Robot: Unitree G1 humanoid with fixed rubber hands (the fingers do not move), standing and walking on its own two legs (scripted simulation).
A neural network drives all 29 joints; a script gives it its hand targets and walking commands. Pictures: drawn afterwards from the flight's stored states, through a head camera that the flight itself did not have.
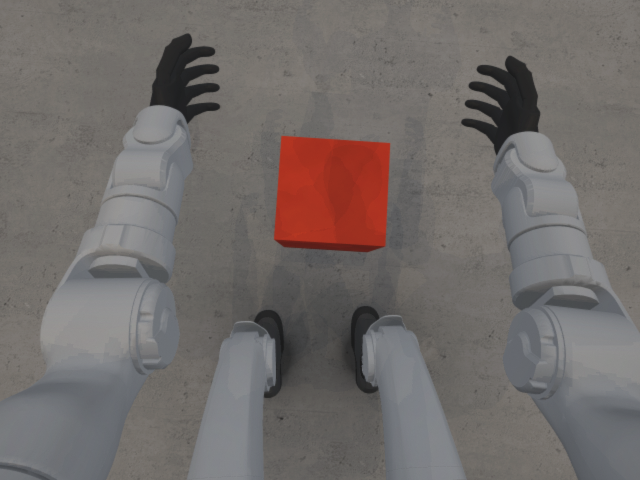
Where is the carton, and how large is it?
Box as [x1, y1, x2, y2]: [274, 136, 389, 251]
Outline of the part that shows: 281,136 274,239 283,246 369,251 384,246 389,143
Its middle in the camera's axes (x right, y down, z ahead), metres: +0.02 -0.08 +0.86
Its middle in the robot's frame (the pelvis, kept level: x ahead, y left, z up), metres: +0.48 -0.04 -0.51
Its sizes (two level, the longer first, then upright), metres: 0.210 0.200 0.250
